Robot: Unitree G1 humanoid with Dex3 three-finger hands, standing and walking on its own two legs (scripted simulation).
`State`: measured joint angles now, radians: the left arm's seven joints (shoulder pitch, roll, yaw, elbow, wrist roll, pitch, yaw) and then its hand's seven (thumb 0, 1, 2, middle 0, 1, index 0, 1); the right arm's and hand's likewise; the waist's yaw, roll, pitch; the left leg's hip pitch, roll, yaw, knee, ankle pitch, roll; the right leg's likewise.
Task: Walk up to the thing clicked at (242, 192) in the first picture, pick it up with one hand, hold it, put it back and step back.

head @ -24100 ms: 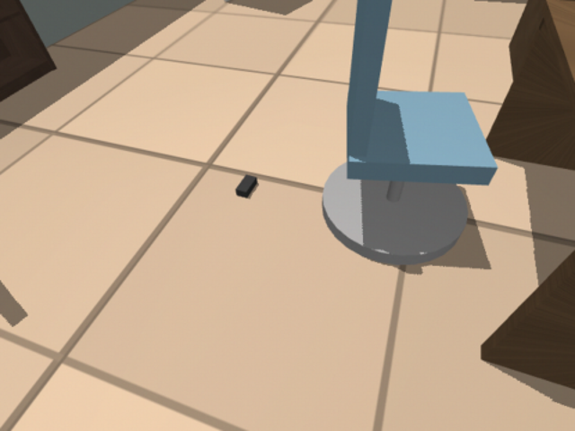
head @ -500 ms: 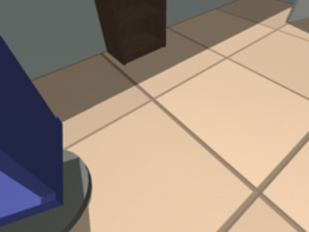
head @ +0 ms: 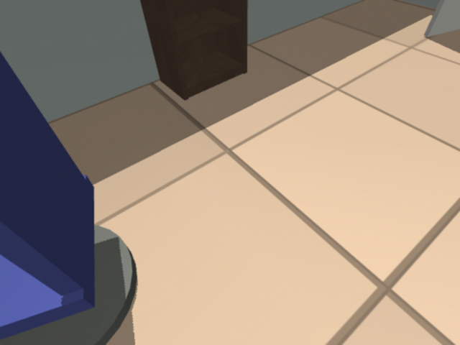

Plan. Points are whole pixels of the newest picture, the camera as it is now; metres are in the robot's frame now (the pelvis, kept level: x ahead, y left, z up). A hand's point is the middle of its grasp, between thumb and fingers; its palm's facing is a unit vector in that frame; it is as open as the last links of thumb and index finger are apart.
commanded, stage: stand
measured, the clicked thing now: out of the picture +0.19 -0.70 -0.76
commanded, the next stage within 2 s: walk up in 0.64 s
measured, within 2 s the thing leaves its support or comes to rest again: neither
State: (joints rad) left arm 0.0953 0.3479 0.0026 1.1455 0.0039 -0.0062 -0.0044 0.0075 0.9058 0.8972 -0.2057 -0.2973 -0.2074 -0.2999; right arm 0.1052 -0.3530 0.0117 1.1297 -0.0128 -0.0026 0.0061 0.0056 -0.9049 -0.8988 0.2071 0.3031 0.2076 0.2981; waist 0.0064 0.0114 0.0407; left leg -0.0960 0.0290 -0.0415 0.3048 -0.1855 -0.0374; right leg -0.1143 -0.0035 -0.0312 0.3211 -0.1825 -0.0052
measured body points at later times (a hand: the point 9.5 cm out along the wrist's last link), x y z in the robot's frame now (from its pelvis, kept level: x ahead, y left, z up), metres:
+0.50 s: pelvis +0.00 +0.00 +0.00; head +0.01 +0.00 +0.45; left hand +0.07 +0.30 -0.13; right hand +0.07 -0.30 -0.14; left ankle -0.01 +0.14 -0.75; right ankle +0.00 -0.11 -0.75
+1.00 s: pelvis +0.07 +0.06 -0.03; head +0.06 +0.08 +0.42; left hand +0.09 +0.41 -0.15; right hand +0.17 -0.28 -0.11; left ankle +0.14 +0.19 -0.75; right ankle +0.00 -0.10 -0.72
